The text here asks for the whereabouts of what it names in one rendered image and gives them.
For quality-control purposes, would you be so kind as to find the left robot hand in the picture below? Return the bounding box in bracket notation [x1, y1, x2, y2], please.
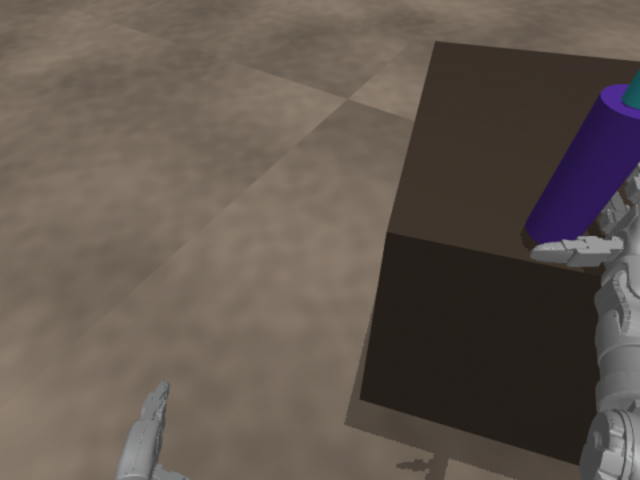
[115, 380, 191, 480]

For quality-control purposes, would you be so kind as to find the bottle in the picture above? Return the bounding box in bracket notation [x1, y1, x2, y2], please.
[525, 69, 640, 244]

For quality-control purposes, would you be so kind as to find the right robot arm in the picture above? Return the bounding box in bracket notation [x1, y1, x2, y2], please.
[579, 255, 640, 480]

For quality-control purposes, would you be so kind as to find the right robot hand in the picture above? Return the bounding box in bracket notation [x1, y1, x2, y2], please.
[530, 162, 640, 269]

